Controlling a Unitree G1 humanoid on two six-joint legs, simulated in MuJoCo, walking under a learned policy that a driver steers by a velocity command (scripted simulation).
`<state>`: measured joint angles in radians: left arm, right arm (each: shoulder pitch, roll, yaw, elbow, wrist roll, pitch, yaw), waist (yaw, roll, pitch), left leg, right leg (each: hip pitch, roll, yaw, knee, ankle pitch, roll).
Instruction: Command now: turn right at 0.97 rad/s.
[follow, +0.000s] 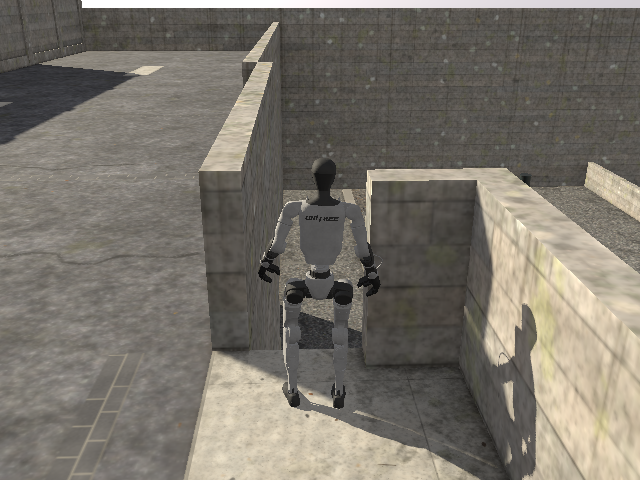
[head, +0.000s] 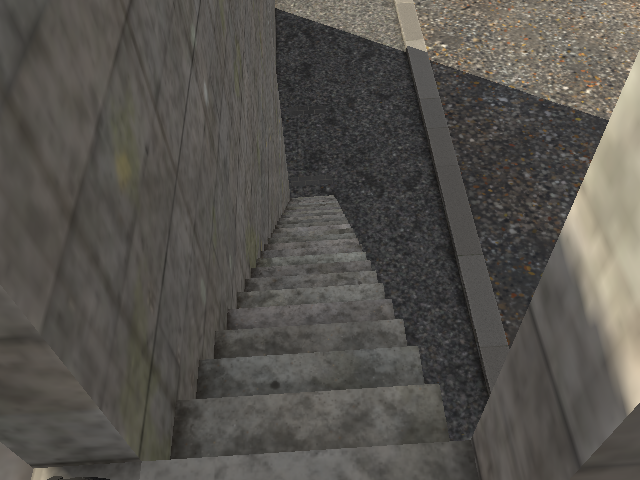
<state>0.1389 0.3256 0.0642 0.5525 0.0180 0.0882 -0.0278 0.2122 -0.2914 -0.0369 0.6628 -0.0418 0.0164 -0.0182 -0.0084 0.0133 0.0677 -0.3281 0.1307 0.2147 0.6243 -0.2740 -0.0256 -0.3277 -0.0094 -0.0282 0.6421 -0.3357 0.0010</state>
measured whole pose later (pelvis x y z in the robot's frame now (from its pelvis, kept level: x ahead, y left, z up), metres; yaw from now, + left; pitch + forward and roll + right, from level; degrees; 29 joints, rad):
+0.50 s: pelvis +0.01 +0.01 +0.00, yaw -4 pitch +1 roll -1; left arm 0.21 0.23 0.01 0.61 0.03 0.06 0.05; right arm 0.23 -0.23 -0.04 0.66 -0.01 0.04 0.01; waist -0.03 -0.03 0.02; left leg -0.31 -0.05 -0.02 0.63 -0.34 0.05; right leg -0.40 0.08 0.05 0.79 -0.42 -0.02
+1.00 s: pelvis +0.03 -0.03 +0.02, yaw +20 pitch +1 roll +2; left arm 0.26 0.30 0.03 0.61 0.06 0.01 0.04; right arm 0.19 -0.33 -0.09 0.66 -0.02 0.07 0.06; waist 0.02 0.01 0.03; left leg -0.56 -0.15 -0.13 1.12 -0.31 0.01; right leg -0.21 0.04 0.06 0.46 -0.26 -0.06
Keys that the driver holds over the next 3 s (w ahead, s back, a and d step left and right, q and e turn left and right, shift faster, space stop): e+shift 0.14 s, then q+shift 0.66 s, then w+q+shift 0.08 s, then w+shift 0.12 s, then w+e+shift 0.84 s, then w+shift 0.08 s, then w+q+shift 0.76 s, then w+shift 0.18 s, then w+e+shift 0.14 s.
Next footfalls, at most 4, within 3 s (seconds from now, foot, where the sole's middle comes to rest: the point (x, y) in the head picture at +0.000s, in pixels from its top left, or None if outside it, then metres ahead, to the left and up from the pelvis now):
0.44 left None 0.06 0.09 -0.76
0.86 right None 0.08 -0.09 -0.76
1.36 left None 0.19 0.21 -0.76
1.92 right None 0.30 0.02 -0.76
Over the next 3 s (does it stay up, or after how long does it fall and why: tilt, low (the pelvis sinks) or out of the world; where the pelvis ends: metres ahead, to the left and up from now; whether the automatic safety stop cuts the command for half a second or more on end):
stays up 0.68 0.07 -0.23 its command is cut before an obstacle after 1.2 s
